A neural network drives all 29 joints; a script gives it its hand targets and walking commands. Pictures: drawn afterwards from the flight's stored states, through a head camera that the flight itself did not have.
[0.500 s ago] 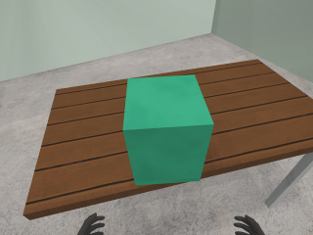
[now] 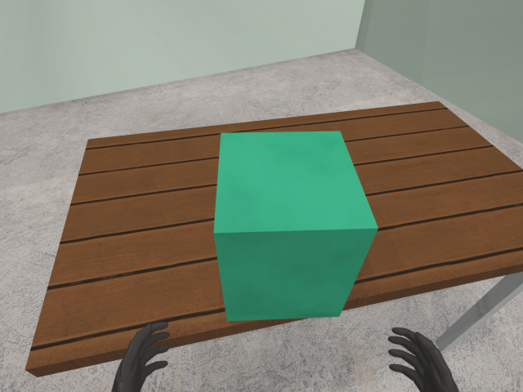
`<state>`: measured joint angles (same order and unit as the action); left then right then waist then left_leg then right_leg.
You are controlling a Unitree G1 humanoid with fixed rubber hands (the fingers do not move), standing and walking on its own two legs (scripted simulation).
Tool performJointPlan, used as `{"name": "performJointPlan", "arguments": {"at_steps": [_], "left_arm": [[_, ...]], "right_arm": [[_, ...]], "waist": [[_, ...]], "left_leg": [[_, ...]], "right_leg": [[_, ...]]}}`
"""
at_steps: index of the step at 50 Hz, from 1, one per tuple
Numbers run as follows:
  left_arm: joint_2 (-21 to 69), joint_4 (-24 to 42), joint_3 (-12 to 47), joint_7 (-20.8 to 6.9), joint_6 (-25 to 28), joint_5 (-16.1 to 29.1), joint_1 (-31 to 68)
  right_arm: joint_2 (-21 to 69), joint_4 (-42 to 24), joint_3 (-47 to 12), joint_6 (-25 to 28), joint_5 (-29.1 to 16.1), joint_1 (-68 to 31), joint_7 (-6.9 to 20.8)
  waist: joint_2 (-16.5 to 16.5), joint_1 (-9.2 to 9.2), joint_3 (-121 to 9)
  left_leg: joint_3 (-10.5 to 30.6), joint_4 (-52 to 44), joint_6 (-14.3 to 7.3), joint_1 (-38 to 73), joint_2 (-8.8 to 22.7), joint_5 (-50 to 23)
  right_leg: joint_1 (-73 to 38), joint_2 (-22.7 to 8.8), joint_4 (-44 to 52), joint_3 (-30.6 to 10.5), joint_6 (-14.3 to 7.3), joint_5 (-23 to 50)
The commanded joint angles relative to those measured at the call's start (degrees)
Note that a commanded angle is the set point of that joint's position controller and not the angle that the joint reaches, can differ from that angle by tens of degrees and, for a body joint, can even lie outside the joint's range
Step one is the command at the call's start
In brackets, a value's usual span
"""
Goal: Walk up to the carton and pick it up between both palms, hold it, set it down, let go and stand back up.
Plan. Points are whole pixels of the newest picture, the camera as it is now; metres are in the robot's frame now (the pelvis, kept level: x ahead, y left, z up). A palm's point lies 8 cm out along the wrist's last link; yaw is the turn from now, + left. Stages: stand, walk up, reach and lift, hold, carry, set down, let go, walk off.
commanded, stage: reach and lift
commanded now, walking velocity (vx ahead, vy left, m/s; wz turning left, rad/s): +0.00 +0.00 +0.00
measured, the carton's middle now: (282, 228) +0.39 +0.00 +0.05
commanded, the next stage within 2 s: none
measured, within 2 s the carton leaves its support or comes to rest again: neither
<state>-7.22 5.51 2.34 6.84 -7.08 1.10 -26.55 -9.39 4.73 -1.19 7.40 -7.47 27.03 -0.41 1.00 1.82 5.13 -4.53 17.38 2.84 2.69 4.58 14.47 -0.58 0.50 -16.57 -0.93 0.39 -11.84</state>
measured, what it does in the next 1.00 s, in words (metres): shifts its weight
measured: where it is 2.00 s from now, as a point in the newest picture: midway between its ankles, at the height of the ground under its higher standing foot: outside the picture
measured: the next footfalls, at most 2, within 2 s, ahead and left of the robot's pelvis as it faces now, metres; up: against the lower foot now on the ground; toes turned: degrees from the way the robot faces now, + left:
none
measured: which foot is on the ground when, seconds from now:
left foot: down 0.00-1.00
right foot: down 0.00-1.00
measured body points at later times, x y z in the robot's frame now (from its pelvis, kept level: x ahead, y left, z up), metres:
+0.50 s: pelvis -0.03 +0.00 +0.00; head -0.03 -0.01 +0.45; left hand +0.20 +0.18 +0.06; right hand +0.21 -0.20 +0.05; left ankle -0.05 +0.14 -0.75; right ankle -0.02 -0.13 -0.75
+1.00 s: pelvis -0.05 -0.01 +0.00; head -0.02 -0.02 +0.45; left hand +0.28 +0.18 +0.09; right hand +0.30 -0.22 +0.10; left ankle -0.05 +0.14 -0.75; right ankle -0.02 -0.13 -0.75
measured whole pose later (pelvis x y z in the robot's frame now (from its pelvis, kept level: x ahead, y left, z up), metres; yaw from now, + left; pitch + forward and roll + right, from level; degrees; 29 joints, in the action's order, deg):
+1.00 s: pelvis -0.05 -0.01 +0.00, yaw -1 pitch +0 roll +1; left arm -8.2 3.5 -6.7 7.1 -32.6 10.5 12.4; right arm -16.0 4.8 1.4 -14.8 -17.9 -14.5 -6.0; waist -0.4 0.8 4.2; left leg -3.9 19.4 2.9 -8.3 3.7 10.4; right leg 12.9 0.4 -23.1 -2.4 -0.2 -9.8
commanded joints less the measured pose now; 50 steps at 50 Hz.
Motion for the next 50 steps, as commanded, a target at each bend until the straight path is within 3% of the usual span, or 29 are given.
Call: {"name": "performJointPlan", "arguments": {"at_steps": [1, 3, 4, 5, 6, 9, 11, 15, 16, 17, 18, 22, 24, 26, 27, 32, 33, 35, 36, 37, 39, 45, 46, 50], "left_arm": [[-1.4, 17.5, 0.4, 0.8, 2.8, 0.7, 0.9], [-1.7, 18.1, 0.4, 0.7, 2.6, 1.4, 1.1], [-1.6, 18.9, 0.6, 0.8, 2.7, 1.5, 2.0], [-1.8, 18.7, 0.0, 0.8, 2.4, 1.6, 1.5], [-1.8, 20.3, 0.1, 0.8, 2.3, 1.9, 3.8], [-1.3, 22.6, 0.9, 1.4, 1.2, 2.1, 4.9], [-1.4, 24.8, 1.7, 1.8, 0.3, 3.4, 8.2], [-1.9, 25.1, 2.3, 2.9, -3.3, 4.8, 12.6], [-2.6, 25.6, 2.2, 2.8, -4.5, 5.9, 14.9], [-3.0, 24.0, 2.9, 2.5, -6.1, 6.9, 15.6], [-2.8, 23.2, 1.2, 2.6, -7.5, 6.6, 17.8], [-3.7, 21.0, -0.7, 1.9, -12.3, 7.3, 26.8], [-3.9, 19.7, -1.8, 1.7, -13.7, 8.2, 31.5], [-3.8, 16.5, -3.0, 1.4, -14.8, 7.7, 33.2], [-4.8, 16.9, -4.3, 1.3, -14.8, 7.7, 35.6], [-5.5, 12.1, -7.9, 1.1, -16.4, 6.8, 42.9], [-5.8, 12.1, -8.7, 1.0, -16.6, 7.6, 45.1], [-6.4, 12.2, -9.2, 0.7, -17.0, 7.8, 47.0], [-6.3, 11.9, -9.1, 0.6, -17.2, 7.7, 49.7], [-6.9, 11.5, -9.4, 0.5, -17.5, 8.3, 50.0], [-7.6, 11.6, -9.5, 0.7, -17.6, 9.0, 53.1], [-9.4, 12.2, -11.8, 0.6, -20.5, 9.0, 58.1], [-9.5, 13.5, -12.0, 0.4, -21.2, 9.6, 60.0], [-11.1, 14.7, -13.0, 0.2, -25.5, 8.9, 63.6]], "right_arm": [[-5.6, -15.5, 2.3, 2.8, -1.9, -2.3, -0.8], [-6.8, -16.4, 2.7, 2.6, -1.6, -3.2, -1.2], [-6.5, -16.8, 2.5, 2.6, -1.8, -3.9, -1.4], [-6.5, -16.1, 2.3, 2.4, -2.0, -3.2, -1.7], [-6.2, -17.0, 2.5, 2.1, -2.2, -4.5, -2.1], [-5.7, -18.7, 1.8, 1.5, -3.6, -6.8, -2.9], [-6.4, -21.4, 3.1, 0.5, -3.3, -9.5, -3.1], [-6.3, -22.8, 4.4, -3.0, -4.7, -12.8, -3.2], [-6.5, -24.8, 4.4, -4.1, -5.6, -15.1, -3.3], [-7.5, -24.7, 5.1, -5.3, -5.4, -16.2, -3.5], [-7.2, -22.5, 5.4, -6.6, -5.9, -17.4, -3.8], [-9.3, -23.2, 5.8, -10.9, -7.0, -25.4, -3.9], [-8.3, -22.1, 6.1, -12.3, -7.1, -29.3, -4.0], [-8.4, -21.5, 5.5, -13.4, -7.0, -31.5, -3.9], [-8.6, -20.7, 5.7, -13.9, -7.0, -32.9, -3.9], [-9.9, -17.3, 5.6, -14.9, -8.1, -42.6, -3.5], [-9.7, -18.7, 5.7, -15.2, -8.5, -44.2, -3.7], [-10.2, -19.0, 5.4, -15.6, -8.1, -47.4, -3.8], [-10.0, -18.0, 5.3, -15.9, -9.3, -49.6, -3.9], [-11.0, -18.3, 6.0, -15.7, -9.0, -50.7, -4.0], [-12.3, -19.7, 6.3, -15.7, -9.1, -54.0, -4.3], [-14.5, -14.3, 7.3, -17.8, -9.2, -60.7, -5.4], [-13.9, -13.2, 6.3, -18.4, -10.3, -61.5, -5.6], [-15.4, -10.1, 6.2, -21.4, -11.8, -66.3, -6.2]], "waist": [[-3.3, 0.31, -4.8], [-0.9, 0.77, -5.5], [-3.3, 0.32, -5.8], [-1.9, 0.28, -5.2], [-2.7, -0.32, -5.0], [-2.5, 0.09, -6.4], [-1.6, 0.03, -7.5], [-2.6, -1.08, -9.3], [-2.3, -0.66, -9.3], [-0.4, -1.34, -8.7], [-1.6, -1.37, -8.9], [-0.1, -0.96, -10.6], [0.4, -1.59, -10.5], [1.4, -0.99, -11.9], [1.6, -1.34, -13.3], [1.3, 0.37, -15.1], [1.2, 0.94, -16.6], [2.5, 0.33, -18.9], [1.7, 1.23, -19.9], [3.0, 0.09, -21.1], [3.0, 0.69, -25.5], [3.8, -0.84, -30.2], [2.9, -0.15, -31.3], [1.6, -0.72, -30.5]], "left_leg": [[0.8, -0.3, 2.7, 1.1, -5.7, -30.4], [0.6, 0.0, 2.9, 0.3, -5.6, -29.9], [1.0, 0.2, 3.1, -0.1, -5.4, -29.9], [0.6, -0.4, 2.8, 0.1, -5.7, -28.9], [0.7, 0.0, 2.9, -0.6, -5.6, -28.2], [0.6, 0.3, 2.4, 0.1, -5.7, -27.0], [1.3, 0.0, 1.8, -0.4, -5.4, -24.2], [1.6, -0.1, 1.0, -1.6, -5.1, -20.8], [1.4, -0.1, 1.3, -1.8, -4.9, -20.7], [1.5, -0.8, 0.6, -2.6, -4.8, -18.9], [1.4, -0.6, 0.2, -2.5, -4.7, -17.7], [1.5, -1.4, -0.7, -3.5, -4.3, -13.6], [1.1, -2.0, -1.3, -4.5, -4.4, -10.6], [1.4, -2.5, -2.5, -5.4, -4.3, -8.8], [1.5, -2.6, -2.4, -4.6, -4.2, -8.9], [0.5, -2.3, -2.6, -6.4, -4.7, -6.3], [0.4, -2.1, -3.2, -7.3, -4.8, -6.1], [0.5, -2.1, -3.4, -6.2, -4.9, -6.4], [0.1, -1.8, -3.4, -6.8, -5.0, -6.6], [0.4, -1.5, -3.1, -6.6, -5.3, -6.9], [0.1, -0.6, -2.9, -6.6, -5.2, -8.7], [0.8, 0.5, -2.9, -6.0, -5.4, -13.8], [0.2, 1.0, -2.4, -6.3, -5.7, -13.2], [0.9, 0.5, -2.3, -6.5, -5.3, -15.6]], "right_leg": [[1.5, 3.1, 2.3, -0.5, -2.2, 25.5], [0.7, 2.9, 1.3, -0.8, -2.2, 26.9], [0.7, 2.9, 1.1, -0.9, -2.3, 26.3], [0.9, 2.9, 1.3, -0.6, -2.3, 25.6], [1.2, 2.9, 1.4, -1.1, -2.3, 24.4], [1.5, 2.5, 1.1, -1.5, -2.3, 24.0], [2.7, 2.3, 1.0, -0.1, -1.9, 20.0], [4.8, 1.7, 1.2, -0.4, -2.1, 16.5], [5.1, 2.0, 0.9, -0.5, -1.8, 16.1], [4.7, 1.9, 1.0, -0.1, -1.6, 14.9], [6.6, 1.8, 1.1, -0.2, -1.6, 13.8], [7.4, 1.8, 1.1, -0.5, -1.2, 10.3], [7.4, 1.7, 0.5, -0.7, -0.7, 9.1], [6.0, 1.3, 0.3, -1.1, -0.6, 8.6], [6.5, 1.6, -0.3, -1.1, -0.2, 9.1], [6.5, 1.2, -1.1, -1.5, -0.1, 7.3], [5.4, 0.9, -1.5, -1.8, -0.4, 7.3], [4.9, 1.0, -2.4, -1.1, 0.3, 8.8], [4.2, 1.2, -2.2, -1.6, 0.1, 9.6], [4.1, 0.9, -2.8, -1.6, 0.2, 10.0], [2.8, 1.1, -3.7, -2.0, -0.1, 13.0], [1.1, 1.4, -4.8, -1.8, 0.7, 22.1], [1.1, 1.4, -5.1, -1.7, 0.9, 21.9], [-1.4, 1.7, -4.9, -1.6, 0.9, 23.5]]}}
